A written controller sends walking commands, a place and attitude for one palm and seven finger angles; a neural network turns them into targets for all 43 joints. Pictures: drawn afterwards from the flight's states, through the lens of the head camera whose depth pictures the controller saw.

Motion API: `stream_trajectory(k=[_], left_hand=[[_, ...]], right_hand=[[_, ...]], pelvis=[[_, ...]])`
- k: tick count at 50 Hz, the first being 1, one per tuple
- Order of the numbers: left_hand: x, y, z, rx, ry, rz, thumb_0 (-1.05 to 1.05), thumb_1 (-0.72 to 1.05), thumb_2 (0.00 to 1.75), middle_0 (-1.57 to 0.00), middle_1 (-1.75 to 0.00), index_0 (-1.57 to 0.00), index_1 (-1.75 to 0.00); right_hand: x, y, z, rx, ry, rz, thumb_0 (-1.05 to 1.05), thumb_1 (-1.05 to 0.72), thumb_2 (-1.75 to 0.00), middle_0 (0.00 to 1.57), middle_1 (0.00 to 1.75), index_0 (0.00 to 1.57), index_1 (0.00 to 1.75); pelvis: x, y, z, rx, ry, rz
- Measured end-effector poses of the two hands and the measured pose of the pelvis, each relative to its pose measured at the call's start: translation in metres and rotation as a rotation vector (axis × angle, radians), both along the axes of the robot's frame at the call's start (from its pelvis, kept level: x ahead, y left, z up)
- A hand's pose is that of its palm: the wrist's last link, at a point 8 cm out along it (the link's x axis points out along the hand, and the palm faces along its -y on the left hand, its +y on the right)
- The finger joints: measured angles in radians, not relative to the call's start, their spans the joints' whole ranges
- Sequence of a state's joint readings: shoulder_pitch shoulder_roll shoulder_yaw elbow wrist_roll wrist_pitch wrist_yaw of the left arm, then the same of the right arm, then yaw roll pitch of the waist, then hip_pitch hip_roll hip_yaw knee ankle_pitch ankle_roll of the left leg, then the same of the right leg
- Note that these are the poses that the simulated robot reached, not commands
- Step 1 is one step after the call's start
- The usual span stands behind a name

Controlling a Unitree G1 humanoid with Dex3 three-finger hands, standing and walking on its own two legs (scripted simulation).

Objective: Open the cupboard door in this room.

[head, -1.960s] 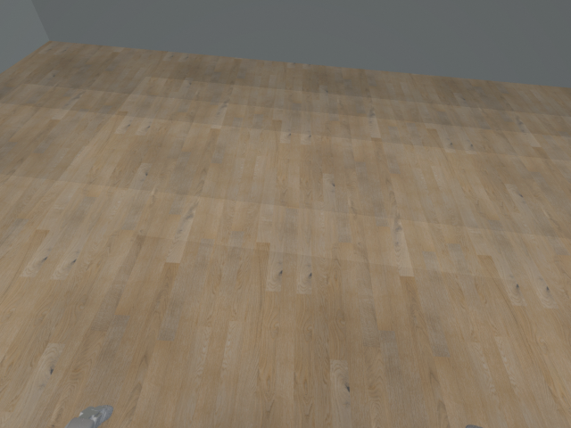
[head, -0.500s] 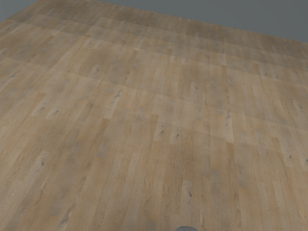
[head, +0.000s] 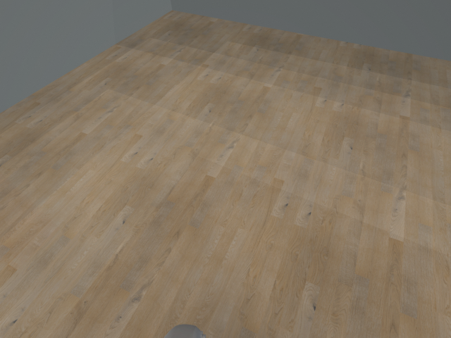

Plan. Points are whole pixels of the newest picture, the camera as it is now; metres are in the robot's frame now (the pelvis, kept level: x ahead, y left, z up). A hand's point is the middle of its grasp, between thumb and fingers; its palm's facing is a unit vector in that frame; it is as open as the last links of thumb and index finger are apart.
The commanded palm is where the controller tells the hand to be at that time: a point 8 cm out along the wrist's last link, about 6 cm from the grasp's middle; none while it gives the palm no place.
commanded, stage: turn or walk to find it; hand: left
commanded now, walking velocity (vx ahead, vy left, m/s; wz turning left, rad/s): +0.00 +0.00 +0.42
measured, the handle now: out of the picture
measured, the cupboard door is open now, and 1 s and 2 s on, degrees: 0 0 0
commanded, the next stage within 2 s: stand and wait in 0.86 s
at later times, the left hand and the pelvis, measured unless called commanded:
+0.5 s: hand out of the picture +0.01 +0.26 -0.17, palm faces +0.26 -0.93 -0.25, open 7.4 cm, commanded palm none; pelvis -0.01 +0.04 +0.00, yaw +11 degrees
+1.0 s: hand out of the picture -0.04 +0.18 -0.16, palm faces +0.43 -0.87 -0.25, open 7.4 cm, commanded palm none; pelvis -0.01 -0.01 +0.00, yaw +24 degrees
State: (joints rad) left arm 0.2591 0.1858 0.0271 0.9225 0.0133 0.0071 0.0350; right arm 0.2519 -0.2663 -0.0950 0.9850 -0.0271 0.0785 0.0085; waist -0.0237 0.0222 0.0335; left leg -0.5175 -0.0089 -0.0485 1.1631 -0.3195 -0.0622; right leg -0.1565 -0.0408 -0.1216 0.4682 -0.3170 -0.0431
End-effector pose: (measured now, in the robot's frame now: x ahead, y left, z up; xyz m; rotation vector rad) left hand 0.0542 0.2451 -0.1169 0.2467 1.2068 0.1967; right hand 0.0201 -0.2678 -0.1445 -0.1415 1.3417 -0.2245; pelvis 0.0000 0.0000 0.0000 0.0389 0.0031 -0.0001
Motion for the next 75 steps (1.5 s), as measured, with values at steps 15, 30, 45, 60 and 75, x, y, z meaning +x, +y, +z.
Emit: stream_trajectory(k=[15,30,45,60,75], left_hand=[[-0.111,0.038,-0.047,-0.081,0.217,0.240,0.01,0.90,0.90,-0.20,-0.30,-0.20,-0.30],[-0.039,0.055,-0.011,-0.017,-0.051,0.260,0.01,0.91,0.90,-0.20,-0.30,-0.20,-0.30],[-0.080,-0.009,0.002,-0.004,-0.067,0.367,0.01,0.90,0.90,-0.20,-0.30,-0.20,-0.30],[-0.216,-0.025,-0.050,-0.161,0.168,0.552,0.01,0.90,0.90,-0.20,-0.30,-0.20,-0.30],[-0.223,-0.021,-0.039,-0.155,0.147,0.510,0.01,0.91,0.90,-0.20,-0.30,-0.20,-0.30]], right_hand=[[0.115,0.076,0.011,-0.028,-0.162,0.274,0.00,-0.91,-0.90,0.20,0.30,0.20,0.29],[0.097,0.079,0.008,0.020,-0.134,0.318,0.00,-0.90,-0.90,0.21,0.30,0.20,0.30],[0.080,0.017,-0.006,0.024,0.021,0.379,0.01,-0.91,-0.90,0.20,0.30,0.20,0.29],[0.106,0.102,0.014,-0.009,-0.123,0.545,0.00,-0.91,-0.90,0.20,0.30,0.19,0.29],[0.055,0.108,0.007,0.022,-0.108,0.495,-0.01,-0.93,-0.90,0.21,0.30,0.20,0.30]], pelvis=[[-0.001,0.037,-0.017,-0.017,-0.001,0.125],[-0.006,0.029,-0.005,-0.031,-0.020,0.238],[-0.009,-0.014,-0.002,-0.001,-0.027,0.389],[-0.040,0.018,-0.011,-0.040,-0.048,0.422],[-0.068,0.025,-0.004,-0.009,-0.055,0.418]])
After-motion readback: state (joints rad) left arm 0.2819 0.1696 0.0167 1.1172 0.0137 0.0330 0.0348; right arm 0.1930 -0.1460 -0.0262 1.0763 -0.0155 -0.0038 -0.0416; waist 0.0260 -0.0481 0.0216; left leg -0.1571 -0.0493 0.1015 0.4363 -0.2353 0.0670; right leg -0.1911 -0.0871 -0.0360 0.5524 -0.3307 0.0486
